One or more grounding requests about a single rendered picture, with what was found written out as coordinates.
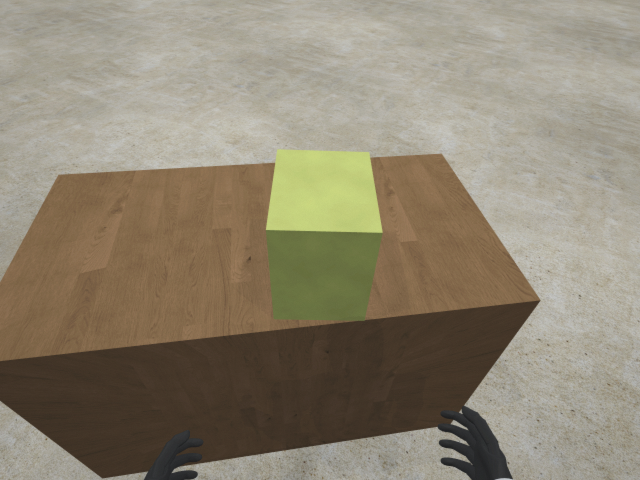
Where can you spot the robot right hand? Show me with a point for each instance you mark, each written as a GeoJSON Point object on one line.
{"type": "Point", "coordinates": [487, 460]}

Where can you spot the pedestal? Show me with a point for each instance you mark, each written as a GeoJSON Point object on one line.
{"type": "Point", "coordinates": [139, 306]}

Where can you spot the carton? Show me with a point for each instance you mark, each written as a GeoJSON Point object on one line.
{"type": "Point", "coordinates": [323, 235]}

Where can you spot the robot left hand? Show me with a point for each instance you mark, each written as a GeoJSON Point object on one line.
{"type": "Point", "coordinates": [167, 461]}

